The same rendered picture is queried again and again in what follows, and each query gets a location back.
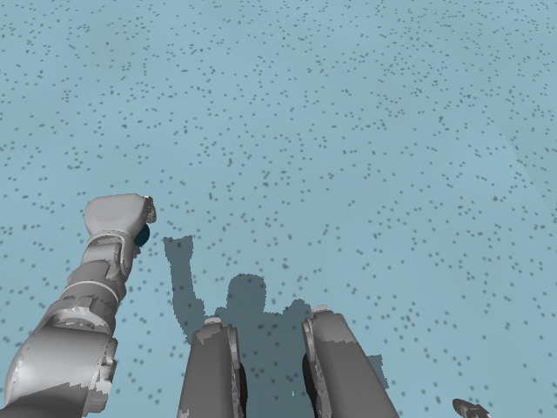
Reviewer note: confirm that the right robot foot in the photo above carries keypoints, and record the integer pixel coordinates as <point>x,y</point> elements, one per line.
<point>310,388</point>

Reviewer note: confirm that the left robot arm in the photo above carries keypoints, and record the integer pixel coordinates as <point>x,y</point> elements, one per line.
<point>66,366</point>

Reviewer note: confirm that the left robot hand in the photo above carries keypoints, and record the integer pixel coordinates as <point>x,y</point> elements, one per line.
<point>126,213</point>

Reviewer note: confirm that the tin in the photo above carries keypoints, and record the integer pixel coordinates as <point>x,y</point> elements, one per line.
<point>143,236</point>

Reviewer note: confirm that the right robot hand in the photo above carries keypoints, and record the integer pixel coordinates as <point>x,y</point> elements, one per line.
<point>468,410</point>

